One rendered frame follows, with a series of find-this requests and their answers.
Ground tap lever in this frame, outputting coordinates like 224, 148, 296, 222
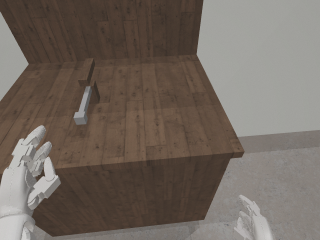
73, 86, 92, 125

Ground left robot hand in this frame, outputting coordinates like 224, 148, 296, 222
0, 125, 61, 218

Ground counter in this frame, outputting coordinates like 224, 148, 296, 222
0, 0, 245, 237

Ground right robot hand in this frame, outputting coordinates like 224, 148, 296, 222
234, 195, 274, 240

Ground left robot forearm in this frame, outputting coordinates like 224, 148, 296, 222
0, 213, 37, 240

